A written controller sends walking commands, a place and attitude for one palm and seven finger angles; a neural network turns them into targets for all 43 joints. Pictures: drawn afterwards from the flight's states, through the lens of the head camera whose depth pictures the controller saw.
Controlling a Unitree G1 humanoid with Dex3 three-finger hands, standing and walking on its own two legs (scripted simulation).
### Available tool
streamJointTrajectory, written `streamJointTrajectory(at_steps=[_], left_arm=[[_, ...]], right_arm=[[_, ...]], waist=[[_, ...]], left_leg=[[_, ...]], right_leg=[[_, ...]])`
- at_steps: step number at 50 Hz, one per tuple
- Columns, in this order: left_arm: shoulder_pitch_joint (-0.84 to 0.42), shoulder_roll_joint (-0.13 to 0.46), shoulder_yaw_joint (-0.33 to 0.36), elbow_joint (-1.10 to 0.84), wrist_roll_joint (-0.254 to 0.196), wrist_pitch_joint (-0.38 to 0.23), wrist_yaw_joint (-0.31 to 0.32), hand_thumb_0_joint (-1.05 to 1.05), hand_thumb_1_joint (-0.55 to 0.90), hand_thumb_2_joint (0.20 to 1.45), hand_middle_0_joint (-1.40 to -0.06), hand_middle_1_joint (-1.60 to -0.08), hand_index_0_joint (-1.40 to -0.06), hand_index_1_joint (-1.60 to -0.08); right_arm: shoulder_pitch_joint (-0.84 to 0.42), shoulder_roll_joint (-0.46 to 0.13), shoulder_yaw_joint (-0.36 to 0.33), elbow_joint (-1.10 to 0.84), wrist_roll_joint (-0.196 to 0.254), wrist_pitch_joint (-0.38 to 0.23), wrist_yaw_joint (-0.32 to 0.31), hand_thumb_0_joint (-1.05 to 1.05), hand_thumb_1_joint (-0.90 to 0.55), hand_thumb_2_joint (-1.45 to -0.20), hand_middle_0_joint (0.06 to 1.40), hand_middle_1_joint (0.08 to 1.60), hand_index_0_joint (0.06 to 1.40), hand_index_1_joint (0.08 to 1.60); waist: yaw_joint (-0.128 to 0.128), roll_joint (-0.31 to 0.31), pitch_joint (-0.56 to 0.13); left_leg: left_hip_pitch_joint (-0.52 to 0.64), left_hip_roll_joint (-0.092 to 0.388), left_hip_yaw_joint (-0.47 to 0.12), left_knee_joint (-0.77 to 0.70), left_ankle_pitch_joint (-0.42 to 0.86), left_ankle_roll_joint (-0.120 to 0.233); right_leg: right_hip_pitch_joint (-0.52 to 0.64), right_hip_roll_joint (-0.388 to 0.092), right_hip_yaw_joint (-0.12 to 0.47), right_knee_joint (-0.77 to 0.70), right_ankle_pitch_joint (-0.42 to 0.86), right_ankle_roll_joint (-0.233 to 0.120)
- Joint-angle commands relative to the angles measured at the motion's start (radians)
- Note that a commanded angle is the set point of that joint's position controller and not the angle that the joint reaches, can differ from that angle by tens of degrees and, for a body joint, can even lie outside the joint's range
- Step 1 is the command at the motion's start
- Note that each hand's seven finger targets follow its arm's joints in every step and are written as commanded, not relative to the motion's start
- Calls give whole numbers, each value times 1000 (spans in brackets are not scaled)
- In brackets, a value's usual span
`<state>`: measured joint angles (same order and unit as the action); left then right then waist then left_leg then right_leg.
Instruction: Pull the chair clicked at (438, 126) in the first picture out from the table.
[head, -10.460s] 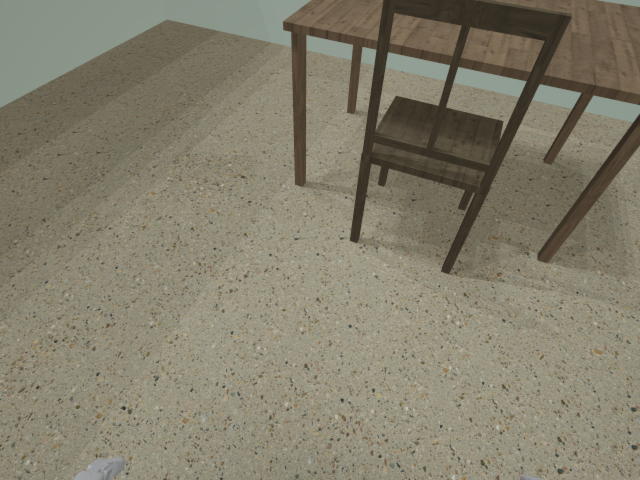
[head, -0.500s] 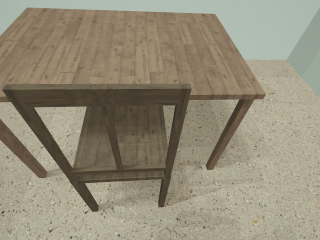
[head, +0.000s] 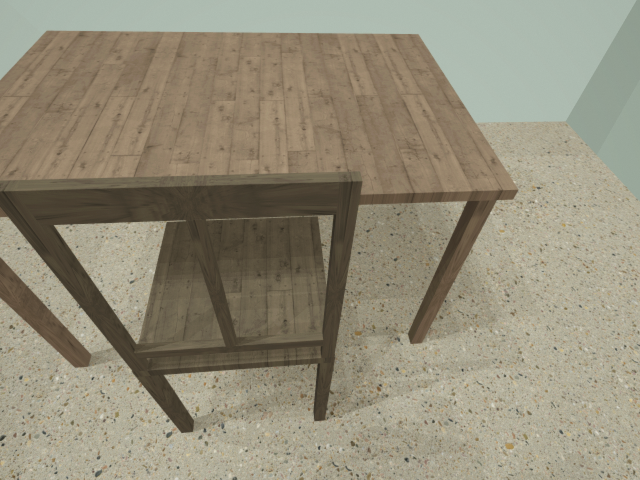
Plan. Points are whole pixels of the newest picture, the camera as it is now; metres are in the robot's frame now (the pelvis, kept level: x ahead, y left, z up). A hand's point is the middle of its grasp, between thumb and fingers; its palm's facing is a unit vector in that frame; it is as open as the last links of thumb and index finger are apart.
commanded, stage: look again from close up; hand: left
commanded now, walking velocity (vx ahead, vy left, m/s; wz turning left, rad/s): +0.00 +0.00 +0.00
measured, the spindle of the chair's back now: (216, 291) +0.40 +0.19 -0.06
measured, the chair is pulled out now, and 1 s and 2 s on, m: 0.00 0.00 0.00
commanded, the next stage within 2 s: raise the hand toward the chair's back in 0.30 s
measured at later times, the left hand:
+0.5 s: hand out of the picture +0.06 +0.18 -0.13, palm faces +0.18 -0.95 -0.25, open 7.3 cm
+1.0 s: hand (199, 476) +0.14 +0.15 -0.06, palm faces +0.23 -0.97 -0.08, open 10.8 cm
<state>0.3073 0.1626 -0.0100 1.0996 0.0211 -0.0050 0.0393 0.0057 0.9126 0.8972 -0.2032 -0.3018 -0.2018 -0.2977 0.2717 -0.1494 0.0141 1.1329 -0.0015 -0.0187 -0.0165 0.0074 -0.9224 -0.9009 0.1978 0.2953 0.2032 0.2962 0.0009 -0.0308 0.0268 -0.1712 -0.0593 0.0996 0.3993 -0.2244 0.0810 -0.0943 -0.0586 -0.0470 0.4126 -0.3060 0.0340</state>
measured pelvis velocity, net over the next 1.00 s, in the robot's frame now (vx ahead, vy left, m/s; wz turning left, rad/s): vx -0.05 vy -0.07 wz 0.07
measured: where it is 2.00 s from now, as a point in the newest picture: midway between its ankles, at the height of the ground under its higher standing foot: outside the picture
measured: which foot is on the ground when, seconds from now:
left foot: down 0.00-1.00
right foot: down 0.00-1.00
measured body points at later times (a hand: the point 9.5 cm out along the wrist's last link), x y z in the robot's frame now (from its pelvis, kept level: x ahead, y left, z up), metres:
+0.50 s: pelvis -0.01 -0.02 +0.00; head +0.00 -0.01 +0.44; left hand +0.05 +0.23 -0.11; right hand +0.03 -0.25 -0.14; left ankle +0.00 +0.06 -0.74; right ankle -0.05 -0.13 -0.74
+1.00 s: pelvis -0.05 -0.07 -0.11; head +0.01 -0.06 +0.34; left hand +0.12 +0.20 -0.05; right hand +0.19 -0.28 -0.17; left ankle +0.00 +0.06 -0.74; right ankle -0.04 -0.13 -0.74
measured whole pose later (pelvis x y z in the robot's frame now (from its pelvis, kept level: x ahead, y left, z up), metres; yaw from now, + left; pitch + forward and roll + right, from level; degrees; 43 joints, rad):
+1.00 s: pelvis -0.05 -0.07 -0.11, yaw +4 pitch +16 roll -1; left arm 0.41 0.21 0.19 0.06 -0.26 -0.59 -0.18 0.02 0.40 0.68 -0.15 -0.22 -0.15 -0.22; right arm 0.13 -0.23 0.00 0.56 0.01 -0.21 -0.04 0.01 -0.91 -0.90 0.20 0.30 0.20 0.30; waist 0.03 0.00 -0.15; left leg -1.01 0.03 -0.05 1.23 -0.49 -0.02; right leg -0.90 0.03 -0.17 1.22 -0.60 -0.10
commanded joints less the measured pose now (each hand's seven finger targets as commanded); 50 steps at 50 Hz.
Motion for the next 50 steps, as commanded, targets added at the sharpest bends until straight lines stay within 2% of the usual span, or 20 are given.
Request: streamJointTrajectory(at_steps=[1,19,20,21,22,23,24,26,28,29,30,31,32,34,35,38,41,46,48,50], left_arm=[[87,91,15,-20,-6,-8,9,0,900,900,-200,-300,-200,-300],[107,79,12,-13,-5,-12,11,0,900,900,-200,-300,-200,-300],[99,81,1,-4,15,-43,43,0,900,900,-200,-300,-200,-300],[-556,268,91,-1535,-168,-223,50,0,877,890,-198,-296,-198,-296],[-425,322,134,-1513,-125,-201,106,0,853,880,-195,-293,-195,-293],[35,65,1,-1255,-121,-85,114,0,830,870,-193,-289,-193,-289],[113,-67,-77,-1135,-157,-43,110,0,807,860,-191,-285,-191,-285],[-4,14,-1,-1169,-164,-139,86,0,760,840,-186,-278,-186,-278],[67,-19,45,-990,-170,-269,35,0,713,820,-181,-271,-181,-271],[144,-50,67,-895,-201,-354,-14,0,690,810,-179,-267,-179,-267],[201,-66,78,-881,-231,-444,-76,0,667,800,-177,-263,-177,-263],[246,-61,104,-897,-268,-528,-146,0,643,790,-174,-260,-174,-260],[286,4,175,-873,-286,-597,-215,0,620,780,-172,-256,-172,-256],[295,73,223,-888,-287,-595,-268,0,573,760,-167,-249,-167,-249],[267,99,234,-905,-282,-549,-273,0,550,750,-165,-245,-165,-245],[41,177,264,-1139,-289,-479,-219,0,480,720,-158,-234,-158,-234],[-54,201,306,-1406,-268,-575,-119,0,410,690,-151,-223,-151,-223],[-101,148,179,-1323,-267,-688,-201,0,293,640,-139,-205,-139,-205],[-59,143,164,-1205,-288,-638,-283,0,247,620,-135,-197,-135,-197],[-21,172,201,-1151,-318,-548,-344,0,200,600,-130,-190,-130,-190]], right_arm=[[52,-110,-16,-30,-1,-18,-11,0,-900,-900,200,300,200,300],[57,-99,-14,-25,1,-15,-13,0,-900,-900,200,300,200,300],[22,-136,-10,-91,-3,-23,-7,0,-900,-900,200,300,200,300],[66,-300,-64,-436,38,-148,-34,0,-900,-900,200,300,200,300],[-20,-197,-15,-378,40,-232,-63,0,-900,-900,200,300,200,300],[-6,-180,-33,-404,38,-288,-50,0,-900,-900,200,300,200,300],[-7,-176,-35,-375,48,-293,-49,0,-900,-900,200,300,200,300],[-44,-235,-59,-458,25,-307,-38,0,-900,-900,200,300,200,300],[-74,-235,-69,-504,2,-296,-25,0,-900,-900,200,300,200,300],[-113,-228,-76,-524,-4,-295,-21,0,-900,-900,200,300,200,300],[-147,-228,-85,-552,-8,-297,-13,0,-900,-900,200,300,200,300],[-160,-229,-94,-581,-7,-296,-1,0,-900,-900,200,300,200,300],[-163,-227,-102,-600,5,-290,19,0,-900,-900,200,300,200,300],[-209,-234,-104,-695,21,-263,29,0,-900,-900,200,300,200,300],[-223,-232,-95,-732,33,-239,25,0,-900,-900,200,300,200,300],[-240,-220,-80,-812,40,-190,-8,0,-900,-900,200,300,200,300],[-136,-173,-86,-785,12,-190,-32,0,-900,-900,200,300,200,300],[-115,-193,-66,-682,-2,-237,-40,0,-900,-900,200,300,200,300],[-115,-208,-61,-667,13,-249,-45,0,-900,-900,200,300,200,300],[-116,-217,-62,-676,31,-246,-56,0,-900,-900,200,300,200,300]], waist=[[8,25,12],[6,18,37],[-2,67,86],[-113,262,-407],[-71,274,-374],[-49,227,-294],[-48,162,-151],[-67,69,-51],[-68,-117,-68],[-31,-273,-67],[5,-341,-95],[38,-321,-157],[67,-190,-181],[87,-29,-254],[89,-17,-260],[52,4,-245],[19,113,-403],[-82,105,-350],[-84,57,-333],[-50,30,-365]], left_leg=[[53,163,-159,-66,232,-20],[47,162,-157,-60,211,-21],[-45,180,-164,119,542,-56],[338,109,-176,47,584,-92],[363,158,-150,13,552,-104],[278,160,-187,-47,470,-107],[108,124,-187,-22,363,-104],[-103,89,-192,114,19,-80],[-288,60,-174,284,-101,-74],[-414,59,-155,364,-133,-76],[-513,57,-137,421,-151,-80],[-581,49,-123,469,-151,-86],[-611,42,-113,507,-123,-97],[-640,24,-66,557,-123,-87],[-665,18,-58,560,-156,-80],[-736,18,-60,608,-273,-62],[-661,51,-83,676,-139,-48],[-717,75,-125,758,-98,-44],[-760,76,-131,771,-122,-42],[-770,72,-131,757,-122,-41]], right_leg=[[-81,-65,47,-55,167,-48],[-93,-64,58,-75,176,-54],[-136,-72,80,-34,381,-44],[-161,37,-25,74,371,-56],[-244,61,-21,173,97,-54],[-337,78,-32,271,-56,-63],[-363,57,-31,287,-87,-53],[-417,59,-59,190,-62,-54],[-548,68,-74,240,-89,-59],[-619,67,-65,294,-156,-57],[-659,66,-43,344,-202,-55],[-652,62,-14,393,-201,-58],[-641,54,16,437,-150,-72],[-603,41,56,482,-128,-74],[-593,35,78,471,-171,-72],[-633,22,185,400,-407,-57],[-592,29,206,455,-190,-52],[-698,42,175,517,-16,-29],[-681,28,204,490,-28,-8],[-611,16,222,462,-35,3]])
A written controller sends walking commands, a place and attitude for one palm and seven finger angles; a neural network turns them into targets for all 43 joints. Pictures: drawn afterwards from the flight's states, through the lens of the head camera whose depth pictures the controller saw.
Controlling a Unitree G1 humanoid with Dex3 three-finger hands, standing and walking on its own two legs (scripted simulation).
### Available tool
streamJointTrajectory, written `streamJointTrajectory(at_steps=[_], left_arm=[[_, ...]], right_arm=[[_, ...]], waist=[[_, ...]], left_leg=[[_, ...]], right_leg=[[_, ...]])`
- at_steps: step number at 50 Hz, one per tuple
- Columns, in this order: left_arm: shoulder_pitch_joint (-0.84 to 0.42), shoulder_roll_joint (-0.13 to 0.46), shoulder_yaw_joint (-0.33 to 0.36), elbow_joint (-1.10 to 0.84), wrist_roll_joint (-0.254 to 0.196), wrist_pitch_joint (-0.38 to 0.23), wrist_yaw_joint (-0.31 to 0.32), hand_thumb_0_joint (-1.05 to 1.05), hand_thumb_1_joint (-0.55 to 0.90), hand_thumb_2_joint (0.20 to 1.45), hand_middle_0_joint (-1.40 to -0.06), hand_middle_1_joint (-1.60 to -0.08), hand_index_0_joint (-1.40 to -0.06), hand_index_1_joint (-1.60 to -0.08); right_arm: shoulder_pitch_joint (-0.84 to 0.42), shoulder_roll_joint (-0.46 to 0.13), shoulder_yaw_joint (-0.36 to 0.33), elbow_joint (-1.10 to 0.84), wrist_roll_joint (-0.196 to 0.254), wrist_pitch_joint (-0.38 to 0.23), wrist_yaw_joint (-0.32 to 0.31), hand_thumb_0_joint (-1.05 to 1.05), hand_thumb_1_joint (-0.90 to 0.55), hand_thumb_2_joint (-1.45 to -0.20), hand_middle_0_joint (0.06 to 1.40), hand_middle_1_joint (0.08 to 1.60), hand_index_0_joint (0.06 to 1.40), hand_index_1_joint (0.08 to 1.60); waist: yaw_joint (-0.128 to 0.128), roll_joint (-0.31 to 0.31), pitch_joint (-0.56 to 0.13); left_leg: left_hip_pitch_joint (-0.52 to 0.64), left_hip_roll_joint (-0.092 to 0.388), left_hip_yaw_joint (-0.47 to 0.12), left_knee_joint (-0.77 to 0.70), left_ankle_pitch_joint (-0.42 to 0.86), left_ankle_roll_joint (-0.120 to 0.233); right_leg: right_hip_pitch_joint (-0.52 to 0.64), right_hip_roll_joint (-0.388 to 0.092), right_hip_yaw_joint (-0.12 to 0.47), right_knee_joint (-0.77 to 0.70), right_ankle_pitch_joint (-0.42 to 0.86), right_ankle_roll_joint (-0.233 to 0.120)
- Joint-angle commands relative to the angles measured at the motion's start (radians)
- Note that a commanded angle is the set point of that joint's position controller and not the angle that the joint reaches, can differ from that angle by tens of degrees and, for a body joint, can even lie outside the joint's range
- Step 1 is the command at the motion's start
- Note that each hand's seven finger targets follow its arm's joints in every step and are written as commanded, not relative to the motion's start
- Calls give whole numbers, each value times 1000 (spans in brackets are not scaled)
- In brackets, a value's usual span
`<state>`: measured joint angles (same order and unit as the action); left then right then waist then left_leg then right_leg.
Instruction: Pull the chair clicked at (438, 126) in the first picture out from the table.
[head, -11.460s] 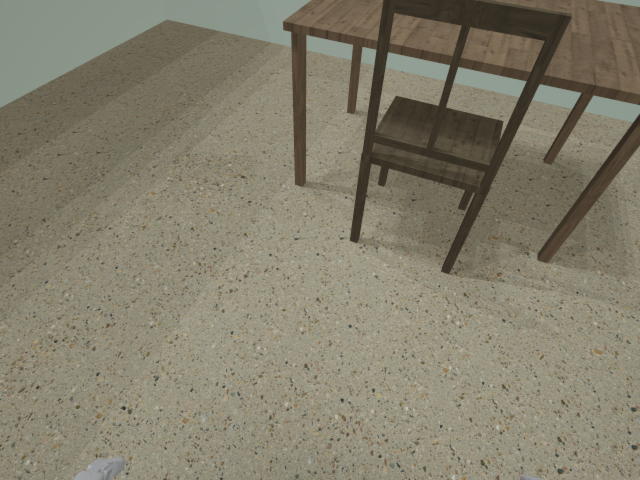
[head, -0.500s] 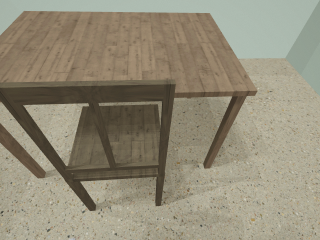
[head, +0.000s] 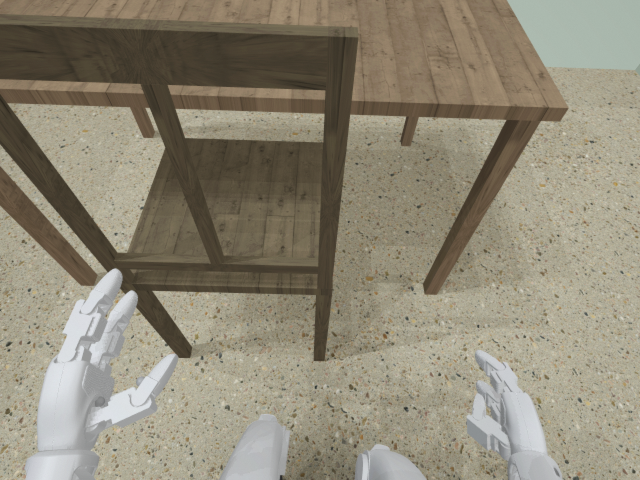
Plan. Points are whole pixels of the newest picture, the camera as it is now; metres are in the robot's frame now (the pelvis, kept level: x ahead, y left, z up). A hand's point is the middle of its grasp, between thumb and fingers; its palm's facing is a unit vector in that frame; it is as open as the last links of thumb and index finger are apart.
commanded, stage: raise the hand toward the chair's back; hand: left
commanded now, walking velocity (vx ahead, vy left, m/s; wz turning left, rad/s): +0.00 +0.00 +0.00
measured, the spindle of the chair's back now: (193, 193) +0.47 +0.23 +0.05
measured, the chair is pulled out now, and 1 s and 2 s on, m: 0.00 0.00 0.00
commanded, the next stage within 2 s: aim the fingers beside a spindle in 1.50 s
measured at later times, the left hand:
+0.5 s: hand (133, 350) +0.24 +0.23 +0.05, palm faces +0.08 -1.00 -0.03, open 15.0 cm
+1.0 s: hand (98, 331) +0.25 +0.27 +0.07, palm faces +0.08 -1.00 -0.04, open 16.9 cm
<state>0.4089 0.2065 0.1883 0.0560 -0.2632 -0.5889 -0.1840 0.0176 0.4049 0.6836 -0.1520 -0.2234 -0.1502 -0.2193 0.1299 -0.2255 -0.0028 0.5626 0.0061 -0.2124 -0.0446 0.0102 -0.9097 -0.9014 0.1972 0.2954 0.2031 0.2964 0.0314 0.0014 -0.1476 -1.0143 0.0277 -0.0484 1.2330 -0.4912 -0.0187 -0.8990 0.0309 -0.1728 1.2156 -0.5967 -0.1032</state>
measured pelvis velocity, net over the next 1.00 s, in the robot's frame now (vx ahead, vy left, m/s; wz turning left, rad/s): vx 0.00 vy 0.07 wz -0.03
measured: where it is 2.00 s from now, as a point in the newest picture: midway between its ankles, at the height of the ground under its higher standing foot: outside the picture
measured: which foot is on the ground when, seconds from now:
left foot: down 0.00-1.00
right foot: down 0.00-1.00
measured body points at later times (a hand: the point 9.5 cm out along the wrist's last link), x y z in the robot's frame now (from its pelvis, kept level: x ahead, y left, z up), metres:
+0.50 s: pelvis +0.00 +0.04 +0.01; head +0.08 +0.05 +0.46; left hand +0.23 +0.28 +0.06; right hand +0.17 -0.22 -0.07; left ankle +0.06 +0.13 -0.63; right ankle +0.01 -0.06 -0.63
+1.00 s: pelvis +0.00 +0.07 +0.02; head +0.07 +0.09 +0.47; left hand +0.24 +0.32 +0.07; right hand +0.18 -0.17 -0.05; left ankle +0.06 +0.13 -0.63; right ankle +0.01 -0.06 -0.63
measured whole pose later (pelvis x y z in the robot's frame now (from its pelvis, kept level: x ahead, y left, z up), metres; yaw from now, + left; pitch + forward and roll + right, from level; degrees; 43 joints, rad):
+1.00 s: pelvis +0.00 +0.07 +0.02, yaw -2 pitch +15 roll -4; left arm 0.30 0.25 0.19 0.05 -0.25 -0.39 -0.16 -0.01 -0.49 0.30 -0.07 -0.08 -0.06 -0.08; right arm 0.22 -0.23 0.03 0.54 0.02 -0.16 -0.04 0.01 -0.91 -0.90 0.20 0.30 0.21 0.30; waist -0.01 0.03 -0.14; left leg -0.94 0.00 0.01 1.13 -0.45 0.07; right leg -0.82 0.00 -0.11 1.08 -0.52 -0.01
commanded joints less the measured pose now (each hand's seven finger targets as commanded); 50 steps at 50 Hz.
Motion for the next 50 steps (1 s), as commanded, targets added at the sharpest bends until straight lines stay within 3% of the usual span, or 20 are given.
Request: streamJointTrajectory(at_steps=[1,4,5,7,8,12,16,17,19,23,30,34,39,45,50], left_arm=[[-109,144,36,-106,-50,83,-134,0,177,590,-128,-186,-128,-186],[-56,171,141,-152,-77,158,-106,0,107,560,-121,-175,-121,-175],[-38,161,159,-167,-78,161,-81,0,83,550,-118,-172,-118,-172],[-21,153,167,-179,-62,140,-30,0,37,530,-114,-164,-114,-164],[-29,125,135,-184,-52,123,-15,0,13,520,-111,-161,-111,-161],[-27,102,85,-151,-17,56,8,0,-80,480,-102,-146,-102,-146],[-36,101,55,-158,-22,32,-6,0,-173,440,-93,-131,-93,-131],[-49,109,62,-160,-24,34,-3,0,-197,430,-90,-128,-90,-128],[-63,114,59,-211,-26,27,7,0,-243,410,-86,-120,-86,-120],[-66,120,52,-263,-16,32,42,0,-337,370,-76,-106,-76,-106],[-85,108,13,-229,6,86,42,0,-500,300,-60,-80,-60,-80],[-126,125,28,-242,3,105,37,0,-500,300,-60,-80,-60,-80],[-151,134,31,-259,8,108,42,0,-500,300,-60,-80,-60,-80],[-175,151,52,-224,-4,128,25,0,-500,300,-60,-80,-60,-80],[-197,172,72,-233,-8,133,25,0,-500,300,-60,-80,-60,-80]], right_arm=[[26,-141,-45,-113,29,-48,-33,0,-900,-900,200,300,200,300],[17,-120,-54,-120,30,-36,-35,0,-900,-900,200,300,200,300],[15,-111,-57,-119,26,-34,-33,0,-900,-900,200,300,200,300],[11,-98,-61,-104,18,-33,-28,0,-900,-900,200,300,200,300],[15,-94,-59,-101,14,-33,-23,0,-900,-900,200,300,200,300],[13,-112,-66,-89,6,-38,-11,0,-900,-900,200,300,200,300],[28,-135,-68,-105,10,-43,-11,0,-900,-900,200,300,200,300],[26,-138,-68,-108,10,-41,-13,0,-900,-900,200,300,200,300],[32,-142,-68,-118,11,-44,-15,0,-900,-900,200,300,200,300],[35,-144,-63,-130,8,-38,-14,0,-900,-900,200,300,200,300],[38,-154,-48,-160,10,-11,-8,0,-900,-900,200,300,200,300],[42,-156,-40,-175,12,-1,-10,0,-900,-900,200,300,200,300],[44,-156,-34,-175,9,1,-8,0,-900,-900,200,300,200,300],[49,-165,-32,-168,12,3,-10,0,-900,-900,200,300,200,300],[56,-167,-33,-160,14,0,-12,0,-900,-900,200,300,200,300]], waist=[[-63,-16,-221],[-13,-37,-315],[-7,-60,-325],[3,-48,-316],[-10,-46,-277],[-27,-30,-217],[-36,0,-224],[-38,-17,-216],[-31,34,-243],[-32,65,-264],[-44,83,-189],[-44,73,-198],[-43,110,-206],[-45,82,-202],[-41,109,-219]], left_leg=[[75,-19,17,-90,156,61],[110,-20,13,-126,231,54],[114,-19,13,-137,250,51],[139,-16,12,-158,289,47],[140,-16,14,-168,283,46],[157,-15,15,-177,269,53],[194,-14,16,-193,222,56],[190,-13,13,-199,212,57],[236,-13,9,-219,204,56],[297,-8,-10,-249,219,51],[312,-1,-47,-297,133,37],[329,1,-63,-314,97,35],[370,7,-88,-334,104,20],[358,5,-91,-344,86,20],[392,7,-88,-352,151,12]], right_leg=[[244,-80,353,-349,269,144],[371,-95,343,-331,439,156],[394,-96,331,-319,506,158],[383,-82,288,-287,572,142],[350,-79,276,-287,563,139],[230,-54,226,-267,438,115],[154,-35,188,-265,289,93],[148,-31,182,-269,266,91],[134,-26,160,-262,239,83],[109,-16,121,-247,241,75],[54,-9,91,-252,171,70],[55,-5,88,-258,155,69],[43,-5,82,-250,161,67],[63,-4,82,-266,155,69],[84,-6,81,-274,185,67]])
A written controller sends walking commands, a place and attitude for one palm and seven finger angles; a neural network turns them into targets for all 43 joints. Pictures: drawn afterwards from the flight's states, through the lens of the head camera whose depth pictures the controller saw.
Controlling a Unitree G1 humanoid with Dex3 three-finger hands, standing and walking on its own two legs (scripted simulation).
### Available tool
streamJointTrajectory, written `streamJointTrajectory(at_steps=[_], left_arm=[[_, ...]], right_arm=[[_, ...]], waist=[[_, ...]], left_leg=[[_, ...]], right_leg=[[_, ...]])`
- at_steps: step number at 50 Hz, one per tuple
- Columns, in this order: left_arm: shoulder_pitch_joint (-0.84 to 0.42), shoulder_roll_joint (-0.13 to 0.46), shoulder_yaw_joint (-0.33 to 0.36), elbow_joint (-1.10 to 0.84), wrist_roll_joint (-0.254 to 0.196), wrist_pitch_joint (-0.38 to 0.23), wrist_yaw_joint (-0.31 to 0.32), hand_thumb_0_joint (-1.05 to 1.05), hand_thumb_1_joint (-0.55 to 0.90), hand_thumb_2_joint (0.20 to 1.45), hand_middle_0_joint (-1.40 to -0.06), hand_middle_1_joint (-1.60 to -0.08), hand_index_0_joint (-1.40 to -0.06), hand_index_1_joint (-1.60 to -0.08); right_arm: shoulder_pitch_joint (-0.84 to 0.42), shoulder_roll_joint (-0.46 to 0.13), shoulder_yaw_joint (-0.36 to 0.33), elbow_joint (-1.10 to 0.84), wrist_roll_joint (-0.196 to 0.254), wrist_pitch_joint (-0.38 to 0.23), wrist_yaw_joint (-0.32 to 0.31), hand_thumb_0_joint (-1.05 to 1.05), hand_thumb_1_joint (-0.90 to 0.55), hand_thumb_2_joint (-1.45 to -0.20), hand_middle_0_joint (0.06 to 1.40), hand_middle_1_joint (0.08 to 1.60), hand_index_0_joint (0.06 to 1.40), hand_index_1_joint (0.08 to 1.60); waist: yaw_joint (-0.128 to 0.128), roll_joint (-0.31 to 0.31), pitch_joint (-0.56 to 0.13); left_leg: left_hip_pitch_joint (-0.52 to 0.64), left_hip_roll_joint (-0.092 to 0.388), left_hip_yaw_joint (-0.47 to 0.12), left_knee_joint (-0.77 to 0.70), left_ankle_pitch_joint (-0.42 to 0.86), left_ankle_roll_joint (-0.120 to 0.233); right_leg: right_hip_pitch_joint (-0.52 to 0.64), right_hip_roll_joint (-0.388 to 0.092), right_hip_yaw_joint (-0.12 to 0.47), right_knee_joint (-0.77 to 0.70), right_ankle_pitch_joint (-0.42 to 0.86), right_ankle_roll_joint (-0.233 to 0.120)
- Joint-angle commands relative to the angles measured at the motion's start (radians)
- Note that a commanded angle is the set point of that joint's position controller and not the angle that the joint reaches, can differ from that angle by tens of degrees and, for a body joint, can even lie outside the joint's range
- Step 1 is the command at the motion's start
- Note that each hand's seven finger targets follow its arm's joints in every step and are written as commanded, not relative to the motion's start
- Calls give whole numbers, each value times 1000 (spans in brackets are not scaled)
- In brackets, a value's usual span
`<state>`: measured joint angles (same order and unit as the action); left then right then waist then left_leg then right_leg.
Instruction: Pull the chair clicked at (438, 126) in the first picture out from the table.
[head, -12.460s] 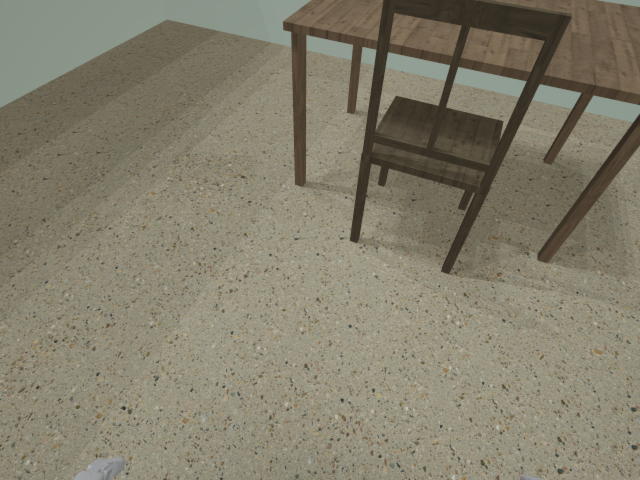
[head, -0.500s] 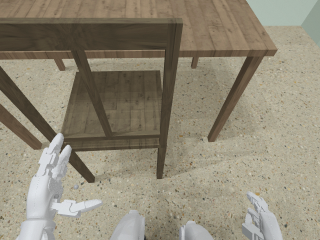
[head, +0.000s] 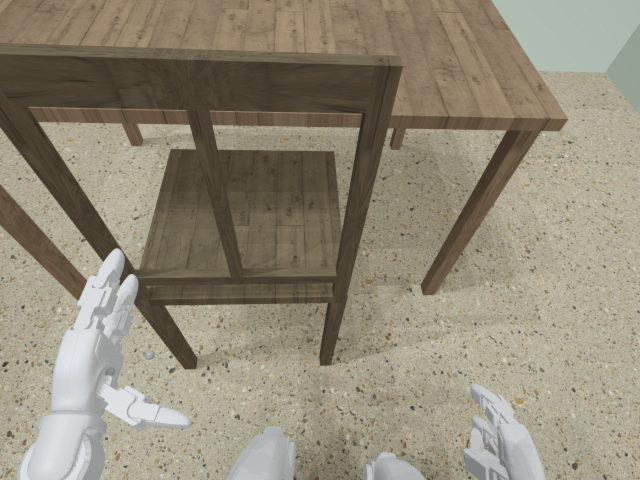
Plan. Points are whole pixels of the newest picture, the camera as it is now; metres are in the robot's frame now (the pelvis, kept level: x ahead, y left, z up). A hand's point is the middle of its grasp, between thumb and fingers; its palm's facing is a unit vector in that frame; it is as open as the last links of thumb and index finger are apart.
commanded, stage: raise the hand toward the chair's back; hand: left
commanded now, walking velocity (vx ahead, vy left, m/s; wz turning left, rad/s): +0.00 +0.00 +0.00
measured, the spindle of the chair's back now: (221, 210) +0.46 +0.18 +0.03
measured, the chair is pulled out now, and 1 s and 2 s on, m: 0.00 0.00 0.00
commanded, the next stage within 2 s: aim the fingers beside a spindle in 0.50 s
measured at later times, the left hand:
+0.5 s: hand (168, 343) +0.26 +0.19 +0.05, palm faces +0.11 -0.99 -0.05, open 16.9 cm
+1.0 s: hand (195, 334) +0.27 +0.17 +0.03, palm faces +0.10 -0.99 -0.05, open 16.9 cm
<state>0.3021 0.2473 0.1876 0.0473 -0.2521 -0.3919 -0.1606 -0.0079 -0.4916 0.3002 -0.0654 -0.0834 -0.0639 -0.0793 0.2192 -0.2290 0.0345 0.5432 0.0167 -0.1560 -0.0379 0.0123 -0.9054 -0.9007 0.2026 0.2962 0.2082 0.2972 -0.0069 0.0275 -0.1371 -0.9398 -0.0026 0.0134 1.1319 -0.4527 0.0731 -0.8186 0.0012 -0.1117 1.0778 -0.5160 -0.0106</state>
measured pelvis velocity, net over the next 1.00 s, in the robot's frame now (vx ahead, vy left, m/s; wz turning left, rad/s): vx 0.01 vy -0.03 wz -0.01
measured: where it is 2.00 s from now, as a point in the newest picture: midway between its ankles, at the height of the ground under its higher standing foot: outside the picture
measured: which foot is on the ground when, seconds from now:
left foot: down 0.00-1.00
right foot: down 0.00-1.00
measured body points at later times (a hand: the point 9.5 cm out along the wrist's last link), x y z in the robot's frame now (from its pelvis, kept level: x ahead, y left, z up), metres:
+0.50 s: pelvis +0.01 -0.01 +0.00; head +0.08 +0.00 +0.45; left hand +0.24 +0.24 +0.05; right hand +0.19 -0.25 -0.08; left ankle +0.05 +0.07 -0.65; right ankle +0.01 -0.12 -0.65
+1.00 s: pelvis +0.01 -0.03 +0.00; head +0.09 -0.02 +0.44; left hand +0.26 +0.22 +0.04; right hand +0.19 -0.28 -0.09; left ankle +0.05 +0.07 -0.65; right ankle +0.01 -0.12 -0.65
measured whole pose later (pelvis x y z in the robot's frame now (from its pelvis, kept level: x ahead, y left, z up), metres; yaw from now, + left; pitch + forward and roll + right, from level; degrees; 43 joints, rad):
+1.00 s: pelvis +0.01 -0.03 +0.00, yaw +0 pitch +17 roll -2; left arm 0.24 0.23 0.20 0.14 -0.25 -0.43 -0.16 -0.01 -0.49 0.30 -0.07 -0.08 -0.06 -0.08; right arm 0.20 -0.24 0.01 0.57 0.01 -0.14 -0.03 0.01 -0.91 -0.90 0.20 0.30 0.21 0.30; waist -0.02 0.03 -0.15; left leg -0.97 0.02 0.01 1.15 -0.48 0.03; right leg -0.86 0.02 -0.11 1.12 -0.56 -0.05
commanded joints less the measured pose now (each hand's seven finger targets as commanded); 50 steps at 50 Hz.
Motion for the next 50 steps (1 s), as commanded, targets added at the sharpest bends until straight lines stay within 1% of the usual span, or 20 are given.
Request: streamJointTrajectory(at_steps=[1,2,3,7,13,15,17,20,25,28,31,33,36,39,40,45,47,48,49,50], left_arm=[[-81,122,70,-230,-20,-69,3,0,-500,300,-60,-80,-60,-80],[-61,138,88,-209,-21,-67,8,0,-500,300,-60,-80,-60,-80],[-55,110,61,-210,-19,-69,4,0,-500,300,-60,-80,-60,-80],[-45,124,76,-174,-18,-72,10,0,-500,300,-60,-80,-60,-80],[-67,120,76,-179,-22,-82,12,0,-500,300,-60,-80,-60,-80],[-72,122,73,-199,-20,-91,13,0,-500,300,-60,-80,-60,-80],[-68,142,87,-199,-17,-94,19,0,-500,300,-60,-80,-60,-80],[-74,118,67,-192,-17,-94,17,0,-500,300,-60,-80,-60,-80],[-72,118,69,-185,-21,-85,7,0,-500,300,-60,-80,-60,-80],[-68,121,73,-173,-19,-80,5,0,-500,300,-60,-80,-60,-80],[-62,117,74,-186,-24,-84,5,0,-500,300,-60,-80,-60,-80],[-73,127,91,-140,-24,-81,3,0,-500,300,-60,-80,-60,-80],[-133,115,70,-139,-21,-96,-4,0,-500,300,-60,-80,-60,-80],[-109,124,81,-139,-23,-104,-10,0,-500,300,-60,-80,-60,-80],[-125,119,71,-140,-23,-103,-11,0,-500,300,-60,-80,-60,-80],[-112,113,69,-131,-20,-103,1,0,-500,300,-60,-80,-60,-80],[-108,138,103,-92,-21,-101,8,0,-500,300,-60,-80,-60,-80],[-124,138,107,-85,-20,-104,7,0,-500,300,-60,-80,-60,-80],[-137,136,106,-81,-19,-108,7,0,-500,300,-60,-80,-60,-80],[-151,132,102,-93,-20,-117,7,0,-500,300,-60,-80,-60,-80]], right_arm=[[-35,-162,-73,-140,3,-60,-18,0,-900,-900,200,300,200,300],[-32,-164,-73,-134,-1,-59,-17,0,-900,-900,200,300,200,300],[-32,-161,-74,-135,2,-61,-15,0,-900,-900,200,300,200,300],[-32,-165,-77,-129,1,-58,-12,0,-900,-900,200,300,200,300],[-31,-165,-78,-135,2,-54,-13,0,-900,-900,200,300,200,300],[-34,-161,-79,-135,3,-56,-12,0,-900,-900,200,300,200,300],[-33,-163,-78,-131,0,-55,-13,0,-900,-900,200,300,200,300],[-33,-158,-76,-130,2,-54,-12,0,-900,-900,200,300,200,300],[-33,-157,-75,-131,2,-51,-12,0,-900,-900,200,300,200,300],[-32,-157,-75,-131,2,-50,-13,0,-900,-900,200,300,200,300],[-33,-153,-77,-130,1,-51,-13,0,-900,-900,200,300,200,300],[-31,-156,-75,-121,1,-45,-13,0,-900,-900,200,300,200,300],[-34,-156,-76,-117,0,-50,-14,0,-900,-900,200,300,200,300],[-34,-155,-78,-119,-1,-50,-12,0,-900,-900,200,300,200,300],[-33,-155,-77,-119,-1,-50,-11,0,-900,-900,200,300,200,300],[-35,-152,-81,-115,-3,-44,-6,0,-900,-900,200,300,200,300],[-34,-154,-82,-108,-3,-36,-6,0,-900,-900,200,300,200,300],[-36,-154,-81,-109,-3,-33,-5,0,-900,-900,200,300,200,300],[-36,-153,-80,-107,-2,-30,-5,0,-900,-900,200,300,200,300],[-41,-152,-82,-108,-2,-32,-4,0,-900,-900,200,300,200,300]], waist=[[0,93,-231],[5,73,-240],[-4,72,-232],[-3,56,-207],[-6,31,-217],[-4,64,-231],[-2,61,-234],[-11,55,-222],[-8,56,-234],[-11,24,-235],[-8,36,-250],[-16,0,-223],[-22,25,-233],[-8,44,-271],[-15,26,-270],[-9,35,-281],[-11,-13,-266],[-9,5,-256],[-13,-6,-257],[-8,26,-271]], left_leg=[[332,38,-150,-251,134,-83],[319,36,-145,-246,149,-79],[326,37,-139,-240,166,-79],[295,36,-131,-239,144,-75],[261,27,-104,-219,138,-60],[283,29,-101,-216,153,-61],[275,28,-100,-212,159,-60],[274,27,-94,-203,164,-56],[264,23,-84,-192,184,-52],[255,21,-79,-184,191,-47],[260,18,-73,-176,205,-47],[221,18,-71,-162,194,-44],[219,17,-69,-146,183,-43],[221,16,-61,-138,209,-42],[218,16,-62,-136,214,-41],[211,15,-54,-123,241,-41],[168,15,-54,-114,216,-38],[154,13,-50,-111,209,-40],[153,14,-51,-110,206,-39],[157,13,-48,-107,202,-40]], right_leg=[[2,24,18,-134,112,-26],[16,26,21,-138,117,-26],[10,25,19,-139,124,-24],[10,25,21,-143,115,-24],[41,23,35,-152,121,-21],[36,23,37,-151,130,-23],[44,23,40,-151,133,-24],[40,23,42,-154,144,-21],[62,21,48,-155,173,-20],[75,22,53,-157,193,-17],[84,20,58,-156,212,-16],[75,22,62,-153,214,-14],[54,19,69,-144,203,-14],[78,17,78,-136,232,-16],[80,17,77,-135,241,-14],[86,14,82,-123,281,-12],[91,17,92,-127,264,-9],[91,14,97,-124,260,-10],[86,15,95,-121,258,-9],[83,12,100,-118,251,-10]])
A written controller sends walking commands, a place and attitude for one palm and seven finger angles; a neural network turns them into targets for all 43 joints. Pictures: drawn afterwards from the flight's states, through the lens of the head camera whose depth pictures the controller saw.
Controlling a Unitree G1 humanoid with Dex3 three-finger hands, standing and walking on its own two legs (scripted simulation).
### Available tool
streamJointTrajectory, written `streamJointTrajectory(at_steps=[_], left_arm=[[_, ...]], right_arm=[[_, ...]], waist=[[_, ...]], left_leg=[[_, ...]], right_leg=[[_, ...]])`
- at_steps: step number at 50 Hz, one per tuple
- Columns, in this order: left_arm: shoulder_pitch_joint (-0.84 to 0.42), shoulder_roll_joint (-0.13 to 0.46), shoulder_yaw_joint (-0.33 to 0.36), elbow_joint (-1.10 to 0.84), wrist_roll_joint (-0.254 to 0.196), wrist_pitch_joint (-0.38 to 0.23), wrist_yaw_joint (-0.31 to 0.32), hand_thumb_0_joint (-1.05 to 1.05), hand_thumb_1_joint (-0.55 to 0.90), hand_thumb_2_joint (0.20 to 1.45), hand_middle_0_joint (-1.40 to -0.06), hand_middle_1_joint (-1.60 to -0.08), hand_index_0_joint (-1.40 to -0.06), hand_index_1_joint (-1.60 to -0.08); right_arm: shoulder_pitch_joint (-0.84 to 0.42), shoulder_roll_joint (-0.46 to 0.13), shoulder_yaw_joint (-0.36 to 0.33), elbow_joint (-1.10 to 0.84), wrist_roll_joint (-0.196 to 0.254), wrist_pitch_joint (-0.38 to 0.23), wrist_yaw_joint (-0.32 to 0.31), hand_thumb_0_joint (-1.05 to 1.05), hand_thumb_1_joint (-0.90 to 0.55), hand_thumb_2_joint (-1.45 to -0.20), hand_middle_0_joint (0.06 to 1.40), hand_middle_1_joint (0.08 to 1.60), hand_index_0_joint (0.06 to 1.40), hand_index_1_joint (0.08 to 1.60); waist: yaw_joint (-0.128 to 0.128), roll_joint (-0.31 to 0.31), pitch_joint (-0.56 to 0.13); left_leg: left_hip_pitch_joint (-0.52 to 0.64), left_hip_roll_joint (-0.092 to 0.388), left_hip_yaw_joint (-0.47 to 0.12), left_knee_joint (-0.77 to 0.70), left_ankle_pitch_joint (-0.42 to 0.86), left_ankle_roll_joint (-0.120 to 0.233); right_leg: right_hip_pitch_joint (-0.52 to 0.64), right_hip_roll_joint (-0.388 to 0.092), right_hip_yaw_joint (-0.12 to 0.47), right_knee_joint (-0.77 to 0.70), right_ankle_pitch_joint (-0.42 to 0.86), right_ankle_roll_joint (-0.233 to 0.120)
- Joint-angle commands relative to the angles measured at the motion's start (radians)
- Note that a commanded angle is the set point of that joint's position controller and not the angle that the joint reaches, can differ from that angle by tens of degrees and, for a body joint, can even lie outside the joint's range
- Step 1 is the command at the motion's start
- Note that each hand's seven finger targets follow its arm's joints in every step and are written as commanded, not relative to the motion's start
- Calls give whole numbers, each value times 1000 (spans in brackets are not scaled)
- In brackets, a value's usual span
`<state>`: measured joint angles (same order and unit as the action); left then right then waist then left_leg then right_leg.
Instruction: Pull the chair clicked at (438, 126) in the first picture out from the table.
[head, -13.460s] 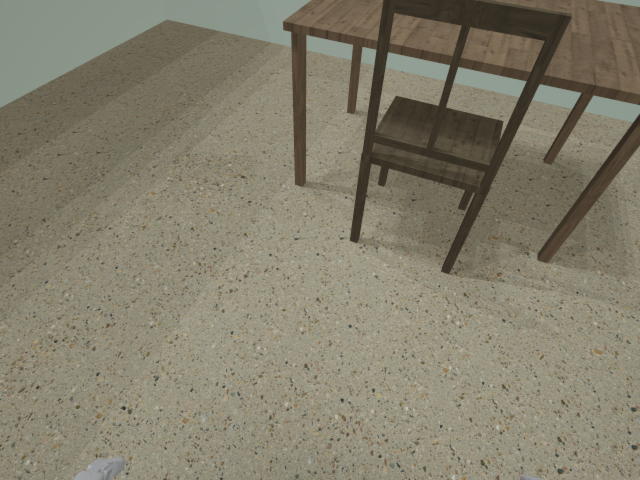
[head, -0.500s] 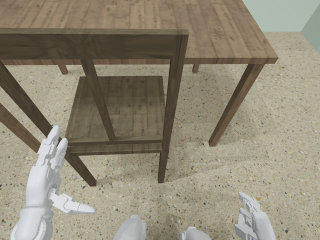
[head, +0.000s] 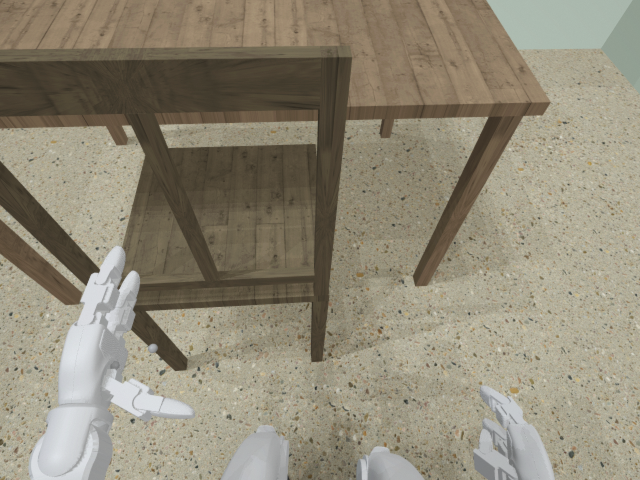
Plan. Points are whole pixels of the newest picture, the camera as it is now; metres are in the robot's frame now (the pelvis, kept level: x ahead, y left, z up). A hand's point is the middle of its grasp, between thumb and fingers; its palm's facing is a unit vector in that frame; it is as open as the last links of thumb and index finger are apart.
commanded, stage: aim the fingers beside a spindle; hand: left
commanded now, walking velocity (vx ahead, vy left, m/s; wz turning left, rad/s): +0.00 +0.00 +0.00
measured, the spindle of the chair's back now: (184, 215) +0.45 +0.21 +0.03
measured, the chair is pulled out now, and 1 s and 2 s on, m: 0.00 0.00 0.00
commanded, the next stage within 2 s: push the fingers through the gap in 1.60 s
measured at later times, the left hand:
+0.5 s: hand (170, 337) +0.28 +0.19 +0.02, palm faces +0.09 -1.00 -0.03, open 16.9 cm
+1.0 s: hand (194, 328) +0.30 +0.18 -0.01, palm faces +0.08 -1.00 -0.02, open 16.9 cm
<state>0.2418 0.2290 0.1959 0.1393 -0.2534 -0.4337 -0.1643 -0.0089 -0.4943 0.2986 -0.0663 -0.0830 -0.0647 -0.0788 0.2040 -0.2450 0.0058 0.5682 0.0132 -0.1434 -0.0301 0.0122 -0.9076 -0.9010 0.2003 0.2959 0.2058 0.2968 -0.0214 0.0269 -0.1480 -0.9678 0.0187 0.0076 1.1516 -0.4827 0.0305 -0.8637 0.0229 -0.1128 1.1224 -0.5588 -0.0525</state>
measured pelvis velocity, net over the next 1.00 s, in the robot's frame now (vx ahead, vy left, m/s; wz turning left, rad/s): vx -0.01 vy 0.01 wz -0.01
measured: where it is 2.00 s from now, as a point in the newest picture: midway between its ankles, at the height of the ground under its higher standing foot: outside the picture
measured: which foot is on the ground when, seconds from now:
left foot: down 0.00-1.00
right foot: down 0.00-1.00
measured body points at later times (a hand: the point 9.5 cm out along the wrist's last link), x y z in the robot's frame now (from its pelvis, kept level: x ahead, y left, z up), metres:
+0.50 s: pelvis -0.01 +0.00 -0.01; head +0.08 +0.01 +0.43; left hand +0.27 +0.25 +0.02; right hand +0.16 -0.24 -0.11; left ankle +0.04 +0.10 -0.65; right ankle -0.01 -0.09 -0.65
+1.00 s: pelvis -0.01 +0.01 -0.03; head +0.09 +0.03 +0.41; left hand +0.29 +0.23 +0.00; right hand +0.15 -0.23 -0.13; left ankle +0.04 +0.10 -0.65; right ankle -0.01 -0.09 -0.65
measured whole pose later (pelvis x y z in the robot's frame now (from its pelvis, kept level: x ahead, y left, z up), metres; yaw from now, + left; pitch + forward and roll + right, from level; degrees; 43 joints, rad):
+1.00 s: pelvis -0.01 +0.01 -0.03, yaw -1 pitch +21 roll -3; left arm 0.03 0.18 0.10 0.28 -0.17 -0.48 -0.03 -0.01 -0.50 0.30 -0.06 -0.08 -0.06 -0.08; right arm 0.19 -0.23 0.01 0.56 0.00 -0.06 0.00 0.01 -0.91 -0.90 0.20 0.30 0.21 0.30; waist -0.03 0.03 -0.17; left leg -1.14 0.02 0.02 1.28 -0.51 0.05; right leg -1.04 0.01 -0.10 1.26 -0.59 -0.04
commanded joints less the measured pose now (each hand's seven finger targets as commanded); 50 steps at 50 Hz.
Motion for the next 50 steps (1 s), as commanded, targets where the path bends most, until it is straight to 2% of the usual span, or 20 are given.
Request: streamJointTrajectory(at_steps=[1,9,13,18,19,20,21,24,27,28,29,31,34,39,41,43,46,47,49,50], left_arm=[[-86,135,79,-188,-20,-79,9,0,-500,300,-60,-80,-60,-80],[-141,117,40,-160,-13,-97,8,0,-500,300,-60,-80,-60,-80],[-169,143,72,-118,-10,-92,20,0,-500,300,-60,-80,-60,-80],[-194,131,59,-122,0,-98,30,0,-500,300,-60,-80,-60,-80],[-213,113,32,-127,1,-98,30,0,-500,300,-60,-80,-60,-80],[-209,128,49,-130,3,-101,36,0,-500,300,-60,-80,-60,-80],[-205,108,26,-130,7,-100,37,0,-500,300,-60,-80,-60,-80],[-190,94,11,-106,12,-94,45,0,-500,300,-60,-80,-60,-80],[-253,100,12,-99,21,-98,60,0,-500,300,-60,-80,-60,-80],[-246,111,24,-97,29,-102,66,0,-500,300,-60,-80,-60,-80],[-257,87,2,-99,29,-104,69,0,-500,300,-60,-80,-60,-80],[-257,99,13,-105,35,-111,78,0,-500,300,-60,-80,-60,-80],[-260,94,2,-127,38,-121,88,0,-500,300,-60,-80,-60,-80],[-305,41,-66,-83,57,-110,100,0,-500,300,-60,-80,-60,-80],[-312,71,-29,-59,60,-106,110,0,-500,300,-60,-80,-60,-80],[-351,61,-43,-73,69,-113,116,0,-500,300,-60,-80,-60,-80],[-326,52,-46,-94,70,-118,131,0,-500,300,-60,-80,-60,-80],[-332,63,-46,-83,78,-118,136,0,-500,300,-60,-80,-60,-80],[-371,32,-80,-83,84,-120,143,0,-500,300,-60,-80,-60,-80],[-352,56,-48,-56,85,-118,148,0,-500,300,-60,-80,-60,-80]], right_arm=[[-23,-134,-52,-134,0,-45,-11,0,-900,-900,200,300,200,300],[-22,-141,-54,-124,0,-45,-10,0,-900,-900,200,300,200,300],[-23,-144,-54,-122,0,-35,-12,0,-900,-900,200,300,200,300],[-22,-139,-53,-125,-2,-28,-8,0,-900,-900,200,300,200,300],[-25,-139,-52,-124,-2,-27,-6,0,-900,-900,200,300,200,300],[-20,-141,-54,-123,-2,-25,-5,0,-900,-900,200,300,200,300],[-23,-141,-54,-126,-3,-24,-4,0,-900,-900,200,300,200,300],[-18,-142,-55,-130,-4,-15,2,0,-900,-900,200,300,200,300],[-21,-144,-54,-127,-6,-7,2,0,-900,-900,200,300,200,300],[-24,-144,-56,-130,-7,-4,2,0,-900,-900,200,300,200,300],[-24,-140,-54,-131,-8,-2,4,0,-900,-900,200,300,200,300],[-22,-142,-57,-133,-9,2,5,0,-900,-900,200,300,200,300],[-21,-139,-57,-131,-12,7,9,0,-900,-900,200,300,200,300],[-23,-143,-54,-130,-12,21,14,0,-900,-900,200,300,200,300],[-18,-147,-56,-127,-12,29,11,0,-900,-900,200,300,200,300],[-20,-145,-55,-128,-13,33,12,0,-900,-900,200,300,200,300],[-16,-141,-58,-133,-16,38,17,0,-900,-900,200,300,200,300],[-14,-145,-57,-136,-16,42,19,0,-900,-900,200,300,200,300],[-15,-139,-56,-129,-17,48,23,0,-900,-900,200,300,200,300],[-12,-142,-58,-127,-17,52,23,0,-900,-900,200,300,200,300]], waist=[[5,32,-268],[-10,20,-273],[-7,-4,-273],[5,36,-310],[-7,37,-304],[1,28,-312],[-2,34,-320],[-5,6,-301],[-14,1,-291],[-3,29,-293],[-9,23,-293],[-3,16,-328],[2,48,-347],[-22,26,-309],[-15,-2,-322],[-13,35,-342],[-1,45,-386],[-5,39,-377],[-19,45,-368],[-11,21,-360]], left_leg=[[192,-8,-42,-127,239,3],[179,-5,-48,-107,214,6],[142,-6,-46,-96,189,6],[172,-5,-49,-98,222,4],[177,-4,-49,-95,215,4],[178,-3,-53,-98,217,2],[188,-2,-54,-97,222,2],[167,-2,-59,-94,208,1],[143,-2,-64,-85,172,3],[151,-1,-65,-87,171,-1],[153,-3,-66,-87,168,-1],[162,-2,-65,-78,186,0],[191,0,-70,-76,216,-5],[163,3,-86,-72,153,-5],[142,1,-83,-63,151,-4],[163,2,-86,-61,168,-8],[204,4,-91,-58,212,-12],[194,6,-95,-59,218,-12],[196,6,-96,-50,206,-12],[175,6,-92,-49,187,-12]], right_leg=[[131,-9,98,-160,299,30],[82,-9,100,-146,267,32],[79,-9,110,-142,240,34],[72,-8,98,-121,266,27],[59,-8,97,-122,262,29],[60,-7,92,-118,259,27],[49,-6,88,-111,261,27],[34,-5,83,-108,248,27],[5,-2,85,-100,205,26],[-9,-3,82,-92,197,23],[-12,-3,79,-92,195,23],[-6,-2,83,-84,211,23],[-19,-2,76,-71,227,19],[-81,0,67,-64,165,21],[-67,2,71,-59,170,20],[-82,0,68,-46,177,17],[-82,2,64,-38,202,16],[-84,2,63,-34,203,14],[-107,1,63,-31,197,18],[-100,3,66,-35,186,18]])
